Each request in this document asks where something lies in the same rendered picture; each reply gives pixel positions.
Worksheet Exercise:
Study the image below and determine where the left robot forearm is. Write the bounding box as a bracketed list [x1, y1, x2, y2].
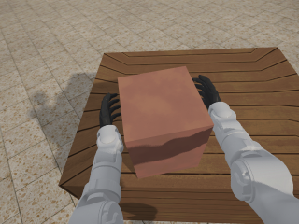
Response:
[68, 125, 124, 224]

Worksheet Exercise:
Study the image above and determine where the robot right hand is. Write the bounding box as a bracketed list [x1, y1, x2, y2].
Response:
[192, 75, 221, 110]

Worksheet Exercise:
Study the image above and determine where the carton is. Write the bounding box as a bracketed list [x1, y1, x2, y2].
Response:
[118, 66, 214, 179]

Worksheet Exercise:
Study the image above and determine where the robot right upper arm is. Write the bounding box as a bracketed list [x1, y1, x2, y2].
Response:
[230, 156, 299, 224]

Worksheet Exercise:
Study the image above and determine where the right robot forearm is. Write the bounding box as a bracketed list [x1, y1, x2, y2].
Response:
[208, 102, 293, 192]

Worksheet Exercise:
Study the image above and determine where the pedestal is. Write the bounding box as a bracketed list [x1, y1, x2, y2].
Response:
[58, 47, 299, 224]

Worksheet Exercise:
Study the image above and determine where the robot left upper arm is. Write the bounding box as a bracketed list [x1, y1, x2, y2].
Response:
[68, 200, 124, 224]

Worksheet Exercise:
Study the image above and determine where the robot left hand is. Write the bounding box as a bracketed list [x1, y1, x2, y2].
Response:
[99, 93, 121, 128]

